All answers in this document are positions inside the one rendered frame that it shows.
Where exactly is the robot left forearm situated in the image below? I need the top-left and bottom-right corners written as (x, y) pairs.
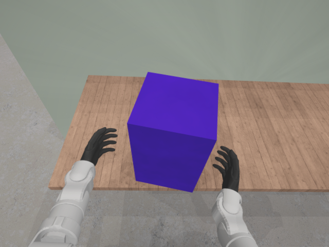
top-left (27, 160), bottom-right (96, 247)

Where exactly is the carton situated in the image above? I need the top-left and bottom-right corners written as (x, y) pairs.
top-left (127, 72), bottom-right (218, 192)

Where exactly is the table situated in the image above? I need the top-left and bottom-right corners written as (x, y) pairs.
top-left (48, 75), bottom-right (329, 192)

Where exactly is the robot right hand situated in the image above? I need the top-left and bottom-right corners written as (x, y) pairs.
top-left (213, 146), bottom-right (240, 192)

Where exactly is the robot right forearm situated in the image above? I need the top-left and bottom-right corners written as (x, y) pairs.
top-left (211, 188), bottom-right (258, 247)

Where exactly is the robot left hand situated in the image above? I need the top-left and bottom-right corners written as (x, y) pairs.
top-left (80, 127), bottom-right (118, 166)

